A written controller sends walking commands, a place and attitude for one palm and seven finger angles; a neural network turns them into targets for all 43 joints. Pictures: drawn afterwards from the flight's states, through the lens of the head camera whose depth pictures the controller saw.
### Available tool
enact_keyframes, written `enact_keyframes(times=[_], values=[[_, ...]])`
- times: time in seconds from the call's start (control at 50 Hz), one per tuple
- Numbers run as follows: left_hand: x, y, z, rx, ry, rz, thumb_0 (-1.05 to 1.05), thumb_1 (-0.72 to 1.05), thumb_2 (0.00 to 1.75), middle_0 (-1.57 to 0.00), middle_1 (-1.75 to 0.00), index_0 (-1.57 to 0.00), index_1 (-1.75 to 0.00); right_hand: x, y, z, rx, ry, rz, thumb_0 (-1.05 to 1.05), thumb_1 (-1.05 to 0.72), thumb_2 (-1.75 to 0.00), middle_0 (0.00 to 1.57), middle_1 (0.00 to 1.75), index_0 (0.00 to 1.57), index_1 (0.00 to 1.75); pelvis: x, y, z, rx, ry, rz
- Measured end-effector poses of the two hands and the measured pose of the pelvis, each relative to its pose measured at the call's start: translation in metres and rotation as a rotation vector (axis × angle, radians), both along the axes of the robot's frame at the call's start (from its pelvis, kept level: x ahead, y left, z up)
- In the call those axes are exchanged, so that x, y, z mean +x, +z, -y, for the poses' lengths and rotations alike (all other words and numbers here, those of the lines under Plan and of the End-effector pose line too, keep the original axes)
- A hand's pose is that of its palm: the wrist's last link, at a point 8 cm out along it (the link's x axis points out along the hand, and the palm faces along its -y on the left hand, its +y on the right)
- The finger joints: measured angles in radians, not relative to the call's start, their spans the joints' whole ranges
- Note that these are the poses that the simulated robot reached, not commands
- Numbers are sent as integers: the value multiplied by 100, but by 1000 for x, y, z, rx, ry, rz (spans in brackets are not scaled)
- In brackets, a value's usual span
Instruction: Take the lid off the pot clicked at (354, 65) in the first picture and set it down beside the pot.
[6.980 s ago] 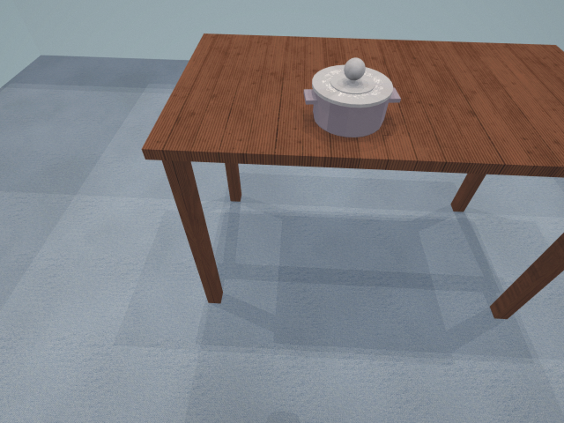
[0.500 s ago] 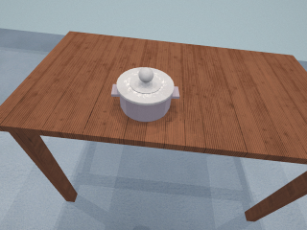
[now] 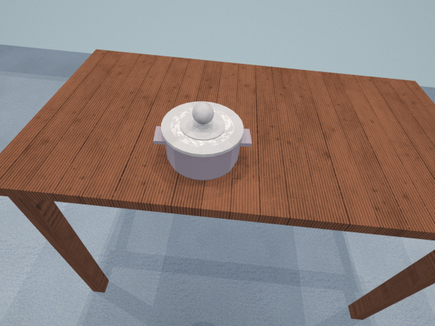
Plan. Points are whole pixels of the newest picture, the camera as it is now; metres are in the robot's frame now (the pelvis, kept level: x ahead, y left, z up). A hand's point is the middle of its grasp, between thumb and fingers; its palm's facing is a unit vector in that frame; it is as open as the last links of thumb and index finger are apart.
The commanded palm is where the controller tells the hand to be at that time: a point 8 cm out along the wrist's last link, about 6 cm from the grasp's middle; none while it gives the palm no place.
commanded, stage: look again from close up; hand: left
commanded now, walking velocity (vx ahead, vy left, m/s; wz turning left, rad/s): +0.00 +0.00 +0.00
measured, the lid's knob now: (203, 113) +0.51 +0.08 +0.13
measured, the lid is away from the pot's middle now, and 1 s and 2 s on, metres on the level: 0.00 0.00 0.00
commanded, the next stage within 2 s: lift the closed hand beside the body in 0.56 s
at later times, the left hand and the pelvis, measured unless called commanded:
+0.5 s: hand out of the picture +0.00 +0.13 -0.18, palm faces +0.02 -0.99 -0.12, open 7.4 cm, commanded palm none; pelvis +0.02 -0.01 +0.00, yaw -1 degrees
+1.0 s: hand (141, 298) +0.18 +0.15 -0.03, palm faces +0.18 -0.96 -0.22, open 5.2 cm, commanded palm +0.12 +0.21 +0.00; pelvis +0.04 -0.03 +0.00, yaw +1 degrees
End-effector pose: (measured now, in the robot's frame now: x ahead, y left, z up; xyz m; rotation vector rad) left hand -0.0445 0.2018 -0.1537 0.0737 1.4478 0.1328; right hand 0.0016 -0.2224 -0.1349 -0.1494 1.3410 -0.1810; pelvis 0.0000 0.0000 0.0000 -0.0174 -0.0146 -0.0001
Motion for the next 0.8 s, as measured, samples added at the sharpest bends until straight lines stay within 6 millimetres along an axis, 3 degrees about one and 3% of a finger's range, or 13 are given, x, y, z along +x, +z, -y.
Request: enact_keyframes(times=[0.36,0.68,0.74,0.8], values=[[36,2,16,-5,-26,19,1,91,90,-20,-30,-19,-30,-6,-4,-3,39,-37,-59,1,-93,-90,20,30,20,30,18,1,12,5,-11,-1],[44,2,24,-5,-32,0,1,91,90,-20,-30,-19,-30,4,-5,0,39,-37,-73,1,-92,-90,20,30,20,30,30,2,17,0,-13,-2],[77,25,4,107,-42,187,6,97,90,-22,-31,-21,-31,21,2,13,5,-24,68,3,-94,-90,20,30,20,30,33,0,17,7,0,-5],[121,67,-12,208,-62,439,9,100,90,-26,-36,-26,-36,61,11,28,-16,22,271,3,-94,-90,20,30,20,30,35,-1,16,10,29,13]])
